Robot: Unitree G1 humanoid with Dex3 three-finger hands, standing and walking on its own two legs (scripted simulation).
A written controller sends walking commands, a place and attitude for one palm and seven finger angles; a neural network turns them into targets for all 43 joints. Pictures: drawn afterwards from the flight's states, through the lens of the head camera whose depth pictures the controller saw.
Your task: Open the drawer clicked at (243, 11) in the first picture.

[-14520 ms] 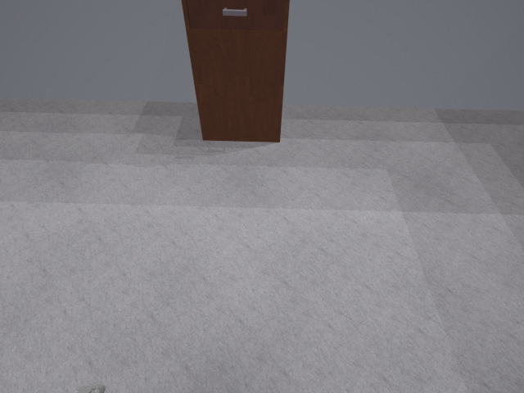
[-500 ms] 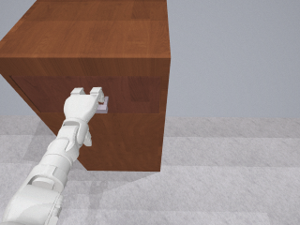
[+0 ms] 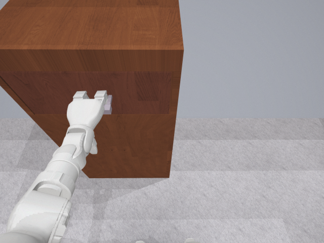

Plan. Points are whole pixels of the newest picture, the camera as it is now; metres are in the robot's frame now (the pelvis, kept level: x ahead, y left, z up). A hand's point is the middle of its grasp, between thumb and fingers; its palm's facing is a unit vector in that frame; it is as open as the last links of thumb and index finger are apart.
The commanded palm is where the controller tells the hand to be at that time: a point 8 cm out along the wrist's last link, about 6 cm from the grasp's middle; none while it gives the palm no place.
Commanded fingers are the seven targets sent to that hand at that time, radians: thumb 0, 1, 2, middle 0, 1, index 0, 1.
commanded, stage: lower the fingers behind the handle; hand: left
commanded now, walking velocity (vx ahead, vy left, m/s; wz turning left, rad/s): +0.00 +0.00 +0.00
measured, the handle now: (92, 103) +0.48 +0.20 +0.03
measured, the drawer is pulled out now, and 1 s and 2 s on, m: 0.00 0.00 0.09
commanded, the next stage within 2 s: close the thumb around the handle in 0.32 s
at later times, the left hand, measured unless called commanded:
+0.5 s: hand (92, 123) +0.43 +0.20 +0.00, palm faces -0.03 -0.05 -1.00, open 13.7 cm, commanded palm +0.41 +0.20 +0.06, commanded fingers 0.00 -0.22 0.42 -0.32 -1.23 -0.32 -1.23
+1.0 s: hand (92, 123) +0.43 +0.20 +0.00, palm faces -0.03 -0.05 -1.00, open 6.1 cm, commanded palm +0.40 +0.21 +0.06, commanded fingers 0.00 0.90 0.90 -0.40 -1.35 -0.40 -1.35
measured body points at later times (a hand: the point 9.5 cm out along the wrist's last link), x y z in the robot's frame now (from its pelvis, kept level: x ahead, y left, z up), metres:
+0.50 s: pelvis +0.01 +0.01 +0.00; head +0.08 +0.00 +0.45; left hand +0.43 +0.20 +0.06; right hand +0.07 -0.26 -0.13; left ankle -0.02 +0.06 -0.70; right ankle +0.00 -0.09 -0.70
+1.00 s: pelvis +0.01 +0.00 +0.00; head +0.08 +0.00 +0.45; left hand +0.43 +0.20 +0.06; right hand +0.08 -0.26 -0.13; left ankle -0.02 +0.06 -0.70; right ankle +0.00 -0.09 -0.70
